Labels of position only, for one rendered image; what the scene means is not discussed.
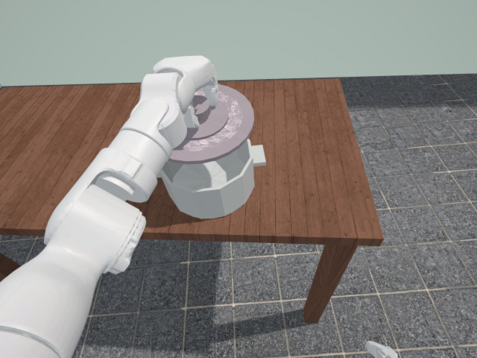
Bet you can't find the lid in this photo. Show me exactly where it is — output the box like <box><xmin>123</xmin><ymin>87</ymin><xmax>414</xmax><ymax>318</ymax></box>
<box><xmin>168</xmin><ymin>84</ymin><xmax>254</xmax><ymax>164</ymax></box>

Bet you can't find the knob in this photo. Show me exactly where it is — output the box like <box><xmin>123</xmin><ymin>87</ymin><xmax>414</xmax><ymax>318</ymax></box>
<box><xmin>192</xmin><ymin>95</ymin><xmax>211</xmax><ymax>121</ymax></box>

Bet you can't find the table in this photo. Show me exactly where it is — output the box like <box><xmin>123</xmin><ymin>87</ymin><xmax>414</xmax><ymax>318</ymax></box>
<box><xmin>0</xmin><ymin>78</ymin><xmax>384</xmax><ymax>323</ymax></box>

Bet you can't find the left robot forearm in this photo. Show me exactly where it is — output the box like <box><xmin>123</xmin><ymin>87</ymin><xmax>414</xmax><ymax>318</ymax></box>
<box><xmin>44</xmin><ymin>65</ymin><xmax>195</xmax><ymax>245</ymax></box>

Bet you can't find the right robot hand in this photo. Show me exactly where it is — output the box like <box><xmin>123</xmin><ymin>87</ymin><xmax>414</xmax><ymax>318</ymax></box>
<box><xmin>366</xmin><ymin>341</ymin><xmax>398</xmax><ymax>358</ymax></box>

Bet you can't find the left robot hand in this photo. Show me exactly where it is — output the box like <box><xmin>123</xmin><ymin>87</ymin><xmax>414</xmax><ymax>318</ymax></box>
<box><xmin>152</xmin><ymin>56</ymin><xmax>218</xmax><ymax>128</ymax></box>

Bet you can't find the pot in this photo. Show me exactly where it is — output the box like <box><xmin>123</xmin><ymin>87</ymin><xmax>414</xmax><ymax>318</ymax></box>
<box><xmin>157</xmin><ymin>139</ymin><xmax>266</xmax><ymax>219</ymax></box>

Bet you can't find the left robot upper arm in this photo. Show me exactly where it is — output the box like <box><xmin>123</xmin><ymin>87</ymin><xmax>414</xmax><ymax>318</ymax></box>
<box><xmin>0</xmin><ymin>183</ymin><xmax>146</xmax><ymax>358</ymax></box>

